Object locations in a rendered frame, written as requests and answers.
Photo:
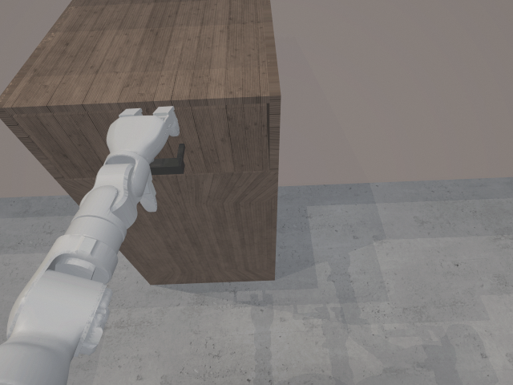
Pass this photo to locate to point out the cabinet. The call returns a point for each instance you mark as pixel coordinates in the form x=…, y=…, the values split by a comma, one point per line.
x=121, y=54

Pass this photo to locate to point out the left robot forearm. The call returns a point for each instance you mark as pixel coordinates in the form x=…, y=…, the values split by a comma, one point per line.
x=89, y=247

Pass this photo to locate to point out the left robot upper arm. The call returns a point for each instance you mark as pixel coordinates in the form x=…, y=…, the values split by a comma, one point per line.
x=64, y=316

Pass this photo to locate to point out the left robot hand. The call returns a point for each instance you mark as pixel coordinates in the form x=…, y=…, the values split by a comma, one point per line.
x=144, y=135

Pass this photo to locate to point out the drawer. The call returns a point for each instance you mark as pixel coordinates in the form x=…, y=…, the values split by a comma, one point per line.
x=222, y=138

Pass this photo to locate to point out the handle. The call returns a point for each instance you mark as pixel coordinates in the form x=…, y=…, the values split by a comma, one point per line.
x=169, y=165

